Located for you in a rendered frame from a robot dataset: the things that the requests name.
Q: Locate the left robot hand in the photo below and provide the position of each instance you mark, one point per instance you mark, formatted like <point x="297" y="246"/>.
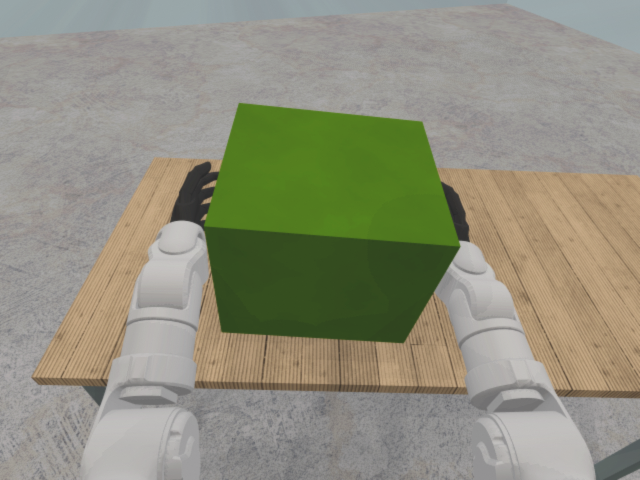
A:
<point x="191" y="195"/>

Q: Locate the left robot forearm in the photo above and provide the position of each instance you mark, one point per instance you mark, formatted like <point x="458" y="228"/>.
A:
<point x="156" y="362"/>

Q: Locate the right robot hand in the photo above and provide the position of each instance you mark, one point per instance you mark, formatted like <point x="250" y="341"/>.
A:
<point x="457" y="213"/>

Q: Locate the carton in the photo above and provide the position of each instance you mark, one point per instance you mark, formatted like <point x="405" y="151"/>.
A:
<point x="326" y="225"/>

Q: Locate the right robot upper arm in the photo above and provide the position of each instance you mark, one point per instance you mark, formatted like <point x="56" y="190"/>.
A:
<point x="536" y="445"/>

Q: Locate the table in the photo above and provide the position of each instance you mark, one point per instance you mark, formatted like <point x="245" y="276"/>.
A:
<point x="566" y="246"/>

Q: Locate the right robot forearm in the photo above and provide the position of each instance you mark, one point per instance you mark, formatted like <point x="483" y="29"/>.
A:
<point x="502" y="375"/>

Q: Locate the left robot upper arm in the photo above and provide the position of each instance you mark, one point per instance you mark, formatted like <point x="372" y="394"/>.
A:
<point x="144" y="444"/>

